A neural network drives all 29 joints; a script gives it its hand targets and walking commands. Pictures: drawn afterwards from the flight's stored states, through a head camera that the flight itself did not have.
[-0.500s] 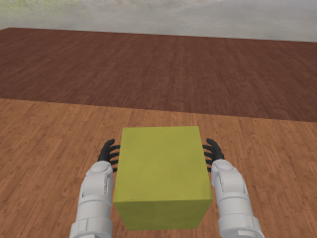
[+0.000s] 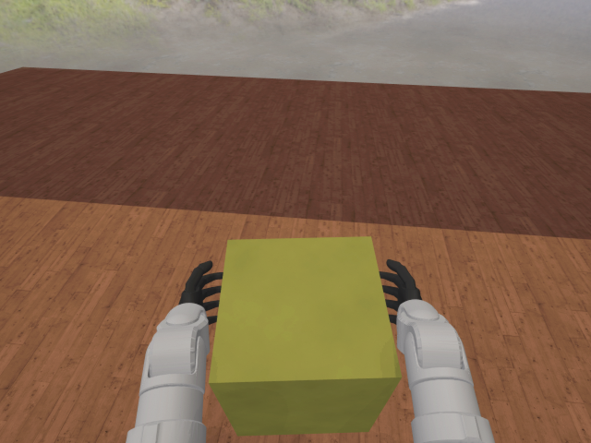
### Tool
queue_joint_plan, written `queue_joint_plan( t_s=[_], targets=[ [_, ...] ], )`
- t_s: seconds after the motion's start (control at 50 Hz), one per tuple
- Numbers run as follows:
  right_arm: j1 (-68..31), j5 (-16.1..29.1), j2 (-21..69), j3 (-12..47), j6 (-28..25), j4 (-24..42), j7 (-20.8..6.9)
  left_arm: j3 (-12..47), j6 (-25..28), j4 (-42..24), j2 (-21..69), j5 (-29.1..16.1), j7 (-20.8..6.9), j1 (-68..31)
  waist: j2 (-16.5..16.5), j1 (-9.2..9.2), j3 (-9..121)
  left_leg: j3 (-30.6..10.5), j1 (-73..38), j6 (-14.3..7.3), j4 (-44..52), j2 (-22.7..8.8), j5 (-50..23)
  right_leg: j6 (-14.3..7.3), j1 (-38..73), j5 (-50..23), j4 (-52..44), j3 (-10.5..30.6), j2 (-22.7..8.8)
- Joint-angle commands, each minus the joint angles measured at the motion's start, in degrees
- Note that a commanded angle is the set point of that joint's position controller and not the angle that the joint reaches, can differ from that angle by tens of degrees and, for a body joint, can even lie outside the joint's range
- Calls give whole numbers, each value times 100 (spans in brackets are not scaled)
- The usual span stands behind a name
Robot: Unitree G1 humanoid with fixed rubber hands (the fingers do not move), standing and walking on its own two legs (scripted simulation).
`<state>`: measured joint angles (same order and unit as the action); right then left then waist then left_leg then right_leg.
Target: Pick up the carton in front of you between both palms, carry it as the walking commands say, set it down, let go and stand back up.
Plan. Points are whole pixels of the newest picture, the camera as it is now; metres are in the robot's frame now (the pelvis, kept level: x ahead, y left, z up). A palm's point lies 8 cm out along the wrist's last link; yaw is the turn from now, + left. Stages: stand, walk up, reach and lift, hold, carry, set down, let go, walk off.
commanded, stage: hold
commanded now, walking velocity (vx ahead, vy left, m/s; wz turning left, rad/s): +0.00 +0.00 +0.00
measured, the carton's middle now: (301, 340) +0.28 +0.00 -0.03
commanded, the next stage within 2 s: carry in 1.08 s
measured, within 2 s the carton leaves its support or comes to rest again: neither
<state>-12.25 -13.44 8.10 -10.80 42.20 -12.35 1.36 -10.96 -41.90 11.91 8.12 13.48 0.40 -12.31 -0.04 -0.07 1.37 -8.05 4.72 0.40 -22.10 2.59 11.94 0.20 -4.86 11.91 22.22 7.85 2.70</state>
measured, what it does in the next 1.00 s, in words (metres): stands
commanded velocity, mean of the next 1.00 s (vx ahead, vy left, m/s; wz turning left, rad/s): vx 0.00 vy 0.00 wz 0.00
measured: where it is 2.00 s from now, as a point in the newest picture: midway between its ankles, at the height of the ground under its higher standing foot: (300, 438)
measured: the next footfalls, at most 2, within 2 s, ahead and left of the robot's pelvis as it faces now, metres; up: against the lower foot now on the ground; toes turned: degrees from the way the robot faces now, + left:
left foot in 1.64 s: +0.24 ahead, +0.10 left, +0.00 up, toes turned +8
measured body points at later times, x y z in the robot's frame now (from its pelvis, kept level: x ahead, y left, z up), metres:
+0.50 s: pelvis -0.01 +0.00 +0.00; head -0.06 +0.00 +0.45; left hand +0.29 +0.15 +0.04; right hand +0.29 -0.15 +0.04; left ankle +0.01 +0.13 -0.74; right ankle +0.01 -0.12 -0.74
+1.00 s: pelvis +0.00 +0.00 +0.00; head -0.05 +0.00 +0.45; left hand +0.29 +0.15 +0.04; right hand +0.29 -0.15 +0.04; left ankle +0.01 +0.13 -0.74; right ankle +0.01 -0.12 -0.74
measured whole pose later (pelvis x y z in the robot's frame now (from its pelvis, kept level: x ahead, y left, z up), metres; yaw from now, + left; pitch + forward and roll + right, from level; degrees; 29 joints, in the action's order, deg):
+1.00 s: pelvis +0.00 +0.00 +0.00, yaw +0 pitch -7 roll +0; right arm -13.6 -14.7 8.4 -11.7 43.9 -12.8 0.7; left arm -11.8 -43.6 12.5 8.4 14.8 -0.3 -13.8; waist 0.0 -0.1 -0.1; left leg -7.6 3.6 0.4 -21.9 2.4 11.7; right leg 0.1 -3.7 11.6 22.0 7.3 2.6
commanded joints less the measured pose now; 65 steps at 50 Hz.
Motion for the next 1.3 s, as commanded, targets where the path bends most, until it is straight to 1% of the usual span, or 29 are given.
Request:
queue_joint_plan(
  t_s=[0.0, 0.04, 0.08, 0.2, 0.34, 0.48, 0.74, 0.88, 1.04, 1.06, 1.08, 1.1, 1.12, 1.14, 1.18, 1.2, 1.24, 1.26, 1.28],
  targets=[
    [-2984, 1488, 5309, 3257, -66, 388, -1411, 3241, 25, -230, 5346, -1432, -1330, -2793, 3, -10, 1154, 310, -320, 67, 309, 253, -1181, 71, 330, -1138, -314, -302, 249],
    [-3031, 1395, 5268, 3099, -30, 213, -1435, 3080, -12, -60, 5296, -1333, -1351, -2852, 17, -15, 861, 345, -204, 53, 360, 242, -755, 51, 206, -724, -367, -332, 234],
    [-3199, 1391, 5322, 3069, -38, 157, -1471, 3044, -4, -5, 5351, -1317, -1389, -3013, 26, -14, 843, 362, -170, 37, 352, 232, -575, 44, 169, -549, -365, -346, 222],
    [-3669, 1480, 5491, 3184, -116, 201, -1512, 3150, 78, -33, 5529, -1403, -1443, -3465, -4, -10, 1205, 363, -193, 14, 247, 222, -554, 47, 246, -538, -263, -350, 211],
    [-3774, 1431, 5497, 3117, -132, 31, -1510, 3086, 95, 132, 5515, -1358, -1449, -3602, -1, -6, 1172, 380, -136, 6, 246, 216, -348, 33, 186, -325, -257, -359, 195],
    [-3702, 1407, 5481, 3076, -119, 10, -1507, 3035, 81, 160, 5497, -1320, -1444, -3520, -5, -8, 1209, 382, -199, 17, 258, 221, -566, 44, 242, -532, -267, -366, 204],
    [-3347, 1472, 5414, 3164, -84, 293, -1474, 3139, 41, -131, 5465, -1386, -1393, -3148, 12, -5, 1299, 348, -353, 46, 268, 240, -1096, 64, 400, -1070, -275, -339, 239],
    [-3241, 1489, 5378, 3195, -72, 386, -1462, 3176, 29, -225, 5440, -1409, -1377, -3043, 15, -2, 1275, 334, -376, 47, 276, 245, -1163, 65, 417, -1138, -284, -328, 244],
    [-3259, 1490, 5366, 3201, -73, 395, -1458, 3176, 32, -224, 5427, -1414, -1375, -3060, 7, -3, 1234, 333, -347, 38, 278, 241, -1062, 59, 393, -1039, -282, -329, 237],
    [-3379, 1464, 5310, 3166, -69, 436, -1464, 3198, 11, -236, 5380, -1422, -1381, -3119, -31, 5, 1185, 139, 333, -108, -106, -671, -163, -93, -281, -181, 108, -175, -677],
    [-3317, 1508, 5297, 3206, -62, 491, -1462, 3210, 10, -307, 5372, -1454, -1376, -3098, -25, 15, 1297, -42, 531, -167, 0, -674, 1075, -161, -496, 1057, -16, 42, -679],
    [-3363, 1569, 5318, 3333, -49, 645, -1452, 3334, 2, -482, 5404, -1521, -1362, -3146, -15, 0, 1140, -88, 860, -178, 127, -636, 2231, -178, -803, 2231, -174, 110, -662],
    [-3447, 1632, 5336, 3443, -22, 787, -1437, 3448, -23, -646, 5421, -1588, -1337, -3262, -27, -14, 1050, -59, 1070, -202, 123, -574, 2823, -207, -999, 2865, -215, 131, -629],
    [-3513, 1722, 5312, 3572, 22, 988, -1410, 3584, -67, -826, 5404, -1684, -1301, -3315, -64, -22, 1001, 33, 1153, -203, 18, -575, 2664, -231, -1081, 2760, -190, 115, -675],
    [-3491, 1935, 5260, 3878, 185, 1375, -1333, 3889, -226, -1171, 5353, -1909, -1215, -3261, -155, -20, 1394, 328, 1011, -174, -364, -568, 1800, -272, -918, 2075, -113, 38, -801],
    [-3430, 2047, 5216, 4035, 307, 1570, -1296, 4046, -341, -1370, 5303, -2013, -1171, -3203, -210, -18, 1619, 418, 985, -168, -524, -561, 1652, -315, -831, 2019, -93, 62, -874],
    [-3390, 2260, 5080, 4272, 627, 1915, -1224, 4261, -653, -1773, 5102, -2169, -1080, -3147, -296, -14, 1682, 497, 1159, -170, -620, -588, 1851, -406, -865, 2361, -113, 177, -1004],
    [-3401, 2350, 4987, 4332, 808, 2030, -1194, 4321, -838, -1913, 5000, -2243, -1043, -3146, -283, -11, 1569, 485, 1261, -183, -571, -636, 1957, -417, -965, 2464, -90, 178, -1037],
    [-3361, 2436, 4887, 4385, 999, 2131, -1160, 4380, -1031, -2036, 4891, -2319, -1003, -3102, -209, -2, 1451, 417, 1274, -217, -473, -725, 1972, -403, -1108, 2378, 45, 92, -1029]
  ],
)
